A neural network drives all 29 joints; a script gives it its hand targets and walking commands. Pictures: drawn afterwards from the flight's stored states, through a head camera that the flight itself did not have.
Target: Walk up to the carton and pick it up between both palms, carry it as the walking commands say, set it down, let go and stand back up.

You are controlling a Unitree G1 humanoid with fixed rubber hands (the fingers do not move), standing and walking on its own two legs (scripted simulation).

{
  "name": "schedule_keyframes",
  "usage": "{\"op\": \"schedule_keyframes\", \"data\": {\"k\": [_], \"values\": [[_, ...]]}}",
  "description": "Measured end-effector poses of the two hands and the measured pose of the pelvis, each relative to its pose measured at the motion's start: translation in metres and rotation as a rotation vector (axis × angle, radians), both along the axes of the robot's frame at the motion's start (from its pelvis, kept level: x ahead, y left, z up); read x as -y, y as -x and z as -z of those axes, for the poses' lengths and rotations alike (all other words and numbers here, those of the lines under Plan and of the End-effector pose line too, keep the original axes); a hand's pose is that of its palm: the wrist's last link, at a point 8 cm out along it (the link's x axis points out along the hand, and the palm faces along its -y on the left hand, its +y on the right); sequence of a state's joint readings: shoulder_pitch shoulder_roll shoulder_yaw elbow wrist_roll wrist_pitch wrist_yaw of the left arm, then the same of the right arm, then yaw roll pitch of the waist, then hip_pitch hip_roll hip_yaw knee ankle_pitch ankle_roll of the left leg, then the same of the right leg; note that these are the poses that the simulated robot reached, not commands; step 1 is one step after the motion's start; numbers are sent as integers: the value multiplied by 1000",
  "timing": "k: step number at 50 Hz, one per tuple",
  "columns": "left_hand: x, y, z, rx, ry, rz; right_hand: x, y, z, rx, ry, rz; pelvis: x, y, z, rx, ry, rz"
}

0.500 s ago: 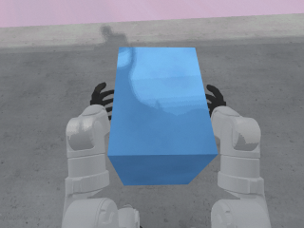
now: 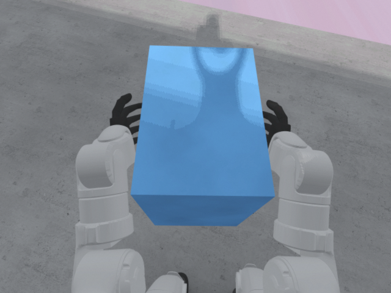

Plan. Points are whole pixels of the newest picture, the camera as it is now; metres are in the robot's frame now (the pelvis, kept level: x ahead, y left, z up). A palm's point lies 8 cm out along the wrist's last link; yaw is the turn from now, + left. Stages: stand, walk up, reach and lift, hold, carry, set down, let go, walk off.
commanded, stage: carry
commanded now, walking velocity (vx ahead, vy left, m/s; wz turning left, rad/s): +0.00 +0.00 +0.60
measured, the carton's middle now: (198, 146) +0.39 +0.03 +0.03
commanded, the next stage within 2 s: none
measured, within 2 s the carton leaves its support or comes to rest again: neither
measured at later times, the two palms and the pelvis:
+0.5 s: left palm (88, 187) +0.26 +0.18 +0.13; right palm (267, 153) +0.33 -0.08 +0.11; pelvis -0.05 -0.04 +0.01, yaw +20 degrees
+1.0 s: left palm out of the picture +0.10 +0.29 +0.10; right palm (177, 205) +0.25 +0.06 +0.09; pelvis -0.11 -0.05 +0.00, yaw +35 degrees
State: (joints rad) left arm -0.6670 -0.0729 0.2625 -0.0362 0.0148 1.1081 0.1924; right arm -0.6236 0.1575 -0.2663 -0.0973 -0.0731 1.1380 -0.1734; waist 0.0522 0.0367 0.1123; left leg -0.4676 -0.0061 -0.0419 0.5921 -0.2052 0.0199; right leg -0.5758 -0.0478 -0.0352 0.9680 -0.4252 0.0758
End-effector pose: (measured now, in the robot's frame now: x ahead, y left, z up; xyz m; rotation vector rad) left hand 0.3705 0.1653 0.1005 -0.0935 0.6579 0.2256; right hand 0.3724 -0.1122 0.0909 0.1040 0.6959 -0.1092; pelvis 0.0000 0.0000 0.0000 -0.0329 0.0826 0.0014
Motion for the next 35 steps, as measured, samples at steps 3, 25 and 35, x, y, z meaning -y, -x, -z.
{"op": "schedule_keyframes", "data": {"k": [3,25,35], "values": [[2,14,-3,6,-8,-34,2,5,0,4,-22,-22,12,5,1,-3,1,-35],[-16,114,-34,5,-62,-254,-28,39,-24,15,-20,-282,44,53,-10,-21,-109,-333],[-113,198,-1,-57,-25,-401,-139,84,0,-32,64,-469,20,87,4,-11,-39,-442]]}}
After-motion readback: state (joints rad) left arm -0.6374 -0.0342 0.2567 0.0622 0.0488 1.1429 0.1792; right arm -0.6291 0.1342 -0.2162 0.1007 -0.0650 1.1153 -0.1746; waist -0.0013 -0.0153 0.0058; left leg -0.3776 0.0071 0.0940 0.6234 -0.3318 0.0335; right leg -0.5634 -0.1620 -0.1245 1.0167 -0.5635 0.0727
